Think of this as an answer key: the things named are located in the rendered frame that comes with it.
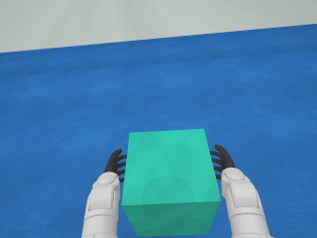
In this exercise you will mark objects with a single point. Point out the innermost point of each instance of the robot left hand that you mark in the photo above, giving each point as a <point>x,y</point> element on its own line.
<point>112,165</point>

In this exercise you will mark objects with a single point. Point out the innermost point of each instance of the left robot forearm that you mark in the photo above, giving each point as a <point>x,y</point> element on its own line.
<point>102,208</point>

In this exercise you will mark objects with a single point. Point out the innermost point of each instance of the right robot forearm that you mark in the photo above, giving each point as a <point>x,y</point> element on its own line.
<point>244,206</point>

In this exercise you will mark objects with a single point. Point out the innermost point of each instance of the carton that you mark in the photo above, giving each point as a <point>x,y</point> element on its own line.
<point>170,187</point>

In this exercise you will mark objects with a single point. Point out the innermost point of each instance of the robot right hand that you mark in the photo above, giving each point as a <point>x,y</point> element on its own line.
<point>225,162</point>

